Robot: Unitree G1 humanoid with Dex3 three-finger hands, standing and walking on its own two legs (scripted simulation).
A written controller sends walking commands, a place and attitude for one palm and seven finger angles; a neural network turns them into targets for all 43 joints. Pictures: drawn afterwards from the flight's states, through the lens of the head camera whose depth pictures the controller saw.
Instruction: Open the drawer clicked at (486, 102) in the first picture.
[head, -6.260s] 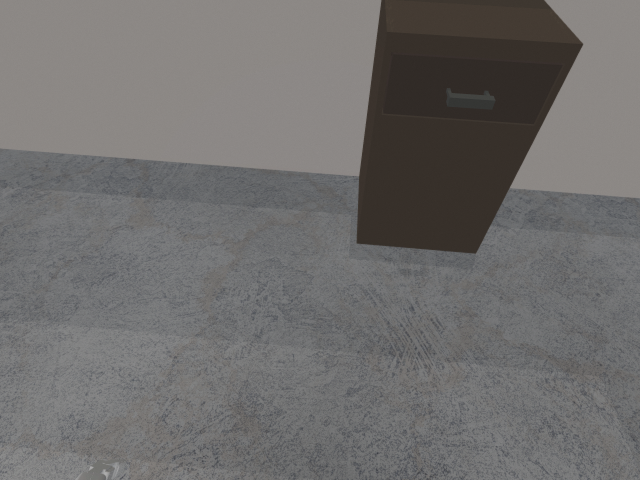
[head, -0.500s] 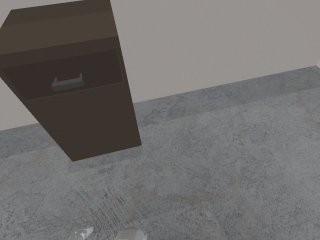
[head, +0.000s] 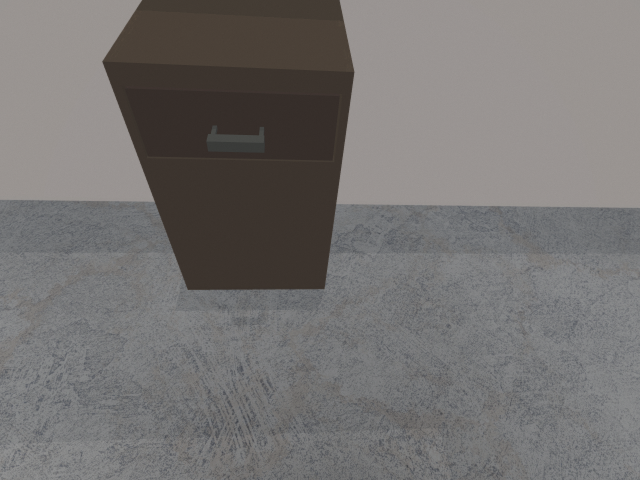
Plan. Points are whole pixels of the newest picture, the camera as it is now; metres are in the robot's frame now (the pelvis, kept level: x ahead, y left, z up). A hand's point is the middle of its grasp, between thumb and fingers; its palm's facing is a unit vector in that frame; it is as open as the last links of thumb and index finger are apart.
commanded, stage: take the last steps up to it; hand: left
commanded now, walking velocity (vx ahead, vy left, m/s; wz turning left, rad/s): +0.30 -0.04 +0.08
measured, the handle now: (237, 136) +0.80 +0.24 -0.07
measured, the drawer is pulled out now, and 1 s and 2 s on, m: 0.00 0.00 0.00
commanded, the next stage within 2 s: come to a stop and stand still in 0.96 s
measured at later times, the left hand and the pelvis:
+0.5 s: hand out of the picture -0.02 +0.14 -0.17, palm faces +0.15 -0.98 -0.15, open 7.3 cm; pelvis +0.07 -0.01 +0.00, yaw +4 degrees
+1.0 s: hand (191, 360) +0.31 +0.23 -0.16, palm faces +0.04 -0.98 -0.19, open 7.4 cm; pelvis +0.22 +0.04 +0.00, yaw +1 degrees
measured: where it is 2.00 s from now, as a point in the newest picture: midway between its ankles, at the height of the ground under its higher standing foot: (298, 478)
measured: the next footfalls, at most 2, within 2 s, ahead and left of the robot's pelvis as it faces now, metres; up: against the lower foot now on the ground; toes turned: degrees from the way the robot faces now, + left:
right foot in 0.20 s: +0.03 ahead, -0.14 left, +0.00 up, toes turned -4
left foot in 0.60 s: +0.23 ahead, +0.15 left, +0.00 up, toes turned +13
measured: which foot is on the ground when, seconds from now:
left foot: down 0.00-0.20, up 0.22-0.58, down 0.60-1.00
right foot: up 0.00-0.18, down 0.20-0.62, up 0.64-1.00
